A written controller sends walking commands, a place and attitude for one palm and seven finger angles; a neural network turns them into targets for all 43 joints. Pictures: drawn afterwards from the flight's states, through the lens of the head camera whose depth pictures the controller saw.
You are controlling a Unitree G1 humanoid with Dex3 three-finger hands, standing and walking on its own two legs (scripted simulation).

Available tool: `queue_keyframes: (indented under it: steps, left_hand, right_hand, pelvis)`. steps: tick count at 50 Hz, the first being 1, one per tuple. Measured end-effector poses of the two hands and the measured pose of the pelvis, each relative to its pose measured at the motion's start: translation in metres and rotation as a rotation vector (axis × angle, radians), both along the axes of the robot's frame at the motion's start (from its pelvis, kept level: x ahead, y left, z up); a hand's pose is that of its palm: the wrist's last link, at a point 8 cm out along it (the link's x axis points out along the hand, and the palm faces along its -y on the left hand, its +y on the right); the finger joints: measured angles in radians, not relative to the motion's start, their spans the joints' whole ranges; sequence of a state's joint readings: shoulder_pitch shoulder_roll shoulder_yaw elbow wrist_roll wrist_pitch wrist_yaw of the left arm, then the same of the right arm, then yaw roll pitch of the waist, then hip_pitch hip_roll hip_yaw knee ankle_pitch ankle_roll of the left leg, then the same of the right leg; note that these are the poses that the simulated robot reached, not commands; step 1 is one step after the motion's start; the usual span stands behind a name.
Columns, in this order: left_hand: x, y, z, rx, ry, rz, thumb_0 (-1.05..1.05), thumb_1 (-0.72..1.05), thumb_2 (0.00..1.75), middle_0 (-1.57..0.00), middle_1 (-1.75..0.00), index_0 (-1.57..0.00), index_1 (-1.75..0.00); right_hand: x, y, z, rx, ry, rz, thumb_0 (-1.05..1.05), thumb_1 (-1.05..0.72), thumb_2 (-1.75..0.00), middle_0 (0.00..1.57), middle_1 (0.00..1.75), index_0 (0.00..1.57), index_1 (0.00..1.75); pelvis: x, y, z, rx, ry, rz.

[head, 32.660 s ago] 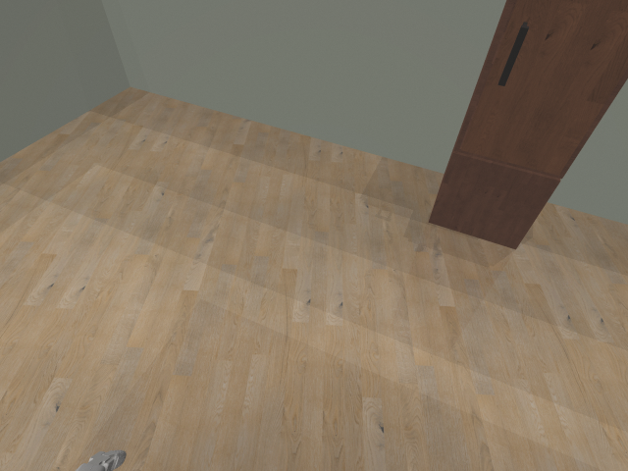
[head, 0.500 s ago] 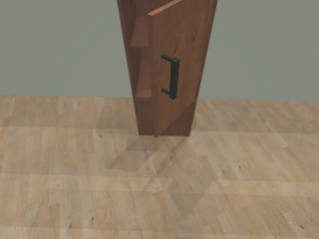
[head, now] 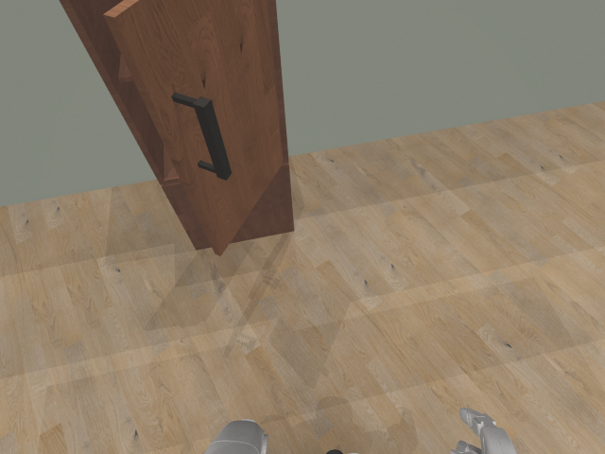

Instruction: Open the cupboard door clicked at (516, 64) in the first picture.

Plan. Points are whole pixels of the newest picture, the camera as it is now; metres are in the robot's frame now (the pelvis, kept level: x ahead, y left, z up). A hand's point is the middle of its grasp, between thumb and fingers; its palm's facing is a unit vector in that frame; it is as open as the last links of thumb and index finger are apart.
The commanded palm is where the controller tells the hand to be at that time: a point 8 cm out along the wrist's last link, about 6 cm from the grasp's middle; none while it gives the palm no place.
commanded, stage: walk to a spot facing it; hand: left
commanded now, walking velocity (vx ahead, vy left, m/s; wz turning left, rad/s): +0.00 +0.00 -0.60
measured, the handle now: (204, 139) +0.57 +0.22 +0.02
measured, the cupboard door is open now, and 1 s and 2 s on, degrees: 52 52 52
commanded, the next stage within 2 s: none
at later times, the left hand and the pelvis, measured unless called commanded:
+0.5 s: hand (182, 401) +0.19 +0.22 -0.17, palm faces -0.27 -0.93 -0.24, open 7.4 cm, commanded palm none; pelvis +0.03 +0.03 -0.01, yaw -17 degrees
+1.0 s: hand (256, 349) +0.28 +0.11 -0.18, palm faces -0.57 -0.80 -0.17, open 7.4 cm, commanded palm none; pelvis +0.09 +0.00 -0.01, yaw -36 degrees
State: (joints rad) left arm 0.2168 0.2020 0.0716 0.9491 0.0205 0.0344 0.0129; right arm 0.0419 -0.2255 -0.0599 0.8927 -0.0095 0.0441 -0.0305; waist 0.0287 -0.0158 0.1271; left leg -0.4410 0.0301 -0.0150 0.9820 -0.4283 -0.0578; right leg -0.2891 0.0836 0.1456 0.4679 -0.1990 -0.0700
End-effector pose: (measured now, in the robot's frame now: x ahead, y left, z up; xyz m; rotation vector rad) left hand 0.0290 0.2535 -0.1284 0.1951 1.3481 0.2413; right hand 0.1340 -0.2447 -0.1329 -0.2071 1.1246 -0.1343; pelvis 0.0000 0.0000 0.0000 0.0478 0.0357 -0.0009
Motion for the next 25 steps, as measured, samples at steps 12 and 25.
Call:
queue_keyframes:
  steps: [12,25]
  left_hand:
    - [0.055,0.037,-0.022,-0.037,-0.042,-0.114,0.01,0.9,0.9,-0.2,-0.3,-0.2,-0.3]
    - [0.165,0.01,-0.007,-0.047,-0.119,-0.382,0.01,0.91,0.9,-0.2,-0.3,-0.19,-0.3]
  right_hand:
    - [0.0,0.02,0.013,-0.068,-0.094,-0.087,0.0,-0.91,-0.9,0.2,0.3,0.2,0.3]
    - [-0.139,0.019,0.0,-0.04,0.178,-0.31,0.01,-0.91,-0.9,0.21,0.3,0.21,0.3]
  pelvis:
    - [0.013,0.036,-0.013,-0.062,0.018,-0.112]
    - [0.027,0.028,-0.007,-0.075,-0.002,-0.3]
